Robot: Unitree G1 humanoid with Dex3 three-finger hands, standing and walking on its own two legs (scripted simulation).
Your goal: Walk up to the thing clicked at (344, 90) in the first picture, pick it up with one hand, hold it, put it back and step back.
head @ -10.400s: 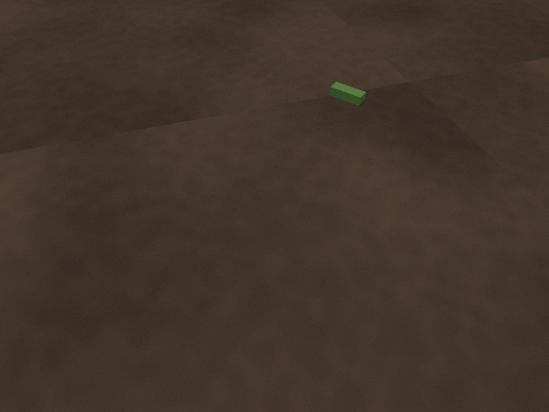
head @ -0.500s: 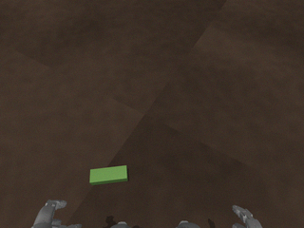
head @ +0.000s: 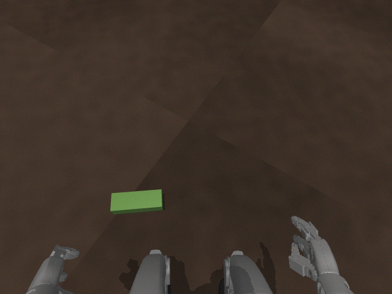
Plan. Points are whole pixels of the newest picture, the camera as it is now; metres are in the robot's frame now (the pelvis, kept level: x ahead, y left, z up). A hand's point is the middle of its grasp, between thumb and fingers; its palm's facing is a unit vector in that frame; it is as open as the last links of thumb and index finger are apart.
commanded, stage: rise first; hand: left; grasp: from above
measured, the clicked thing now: (137, 201) +0.47 +0.25 -0.64
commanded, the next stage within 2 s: none
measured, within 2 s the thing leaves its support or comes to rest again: neither
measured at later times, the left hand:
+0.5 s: hand (101, 232) +0.29 +0.29 -0.34, palm faces -0.46 -0.33 -0.82, open 14.0 cm
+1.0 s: hand (113, 211) +0.38 +0.29 -0.44, palm faces -0.45 -0.04 -0.89, open 14.2 cm
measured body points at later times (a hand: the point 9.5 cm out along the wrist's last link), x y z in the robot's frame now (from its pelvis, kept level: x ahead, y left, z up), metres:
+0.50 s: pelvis -0.06 -0.01 -0.20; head +0.14 +0.01 +0.20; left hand +0.31 +0.31 -0.30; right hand +0.08 -0.28 -0.34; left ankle +0.02 +0.12 -0.63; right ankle +0.01 -0.14 -0.63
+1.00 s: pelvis -0.08 +0.01 -0.30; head +0.15 +0.05 +0.09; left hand +0.39 +0.29 -0.39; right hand -0.04 -0.28 -0.40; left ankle +0.02 +0.12 -0.63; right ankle +0.01 -0.14 -0.63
